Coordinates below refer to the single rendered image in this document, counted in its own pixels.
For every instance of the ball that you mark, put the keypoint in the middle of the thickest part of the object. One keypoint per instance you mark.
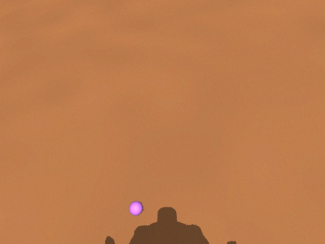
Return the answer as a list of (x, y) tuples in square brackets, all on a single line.
[(135, 208)]

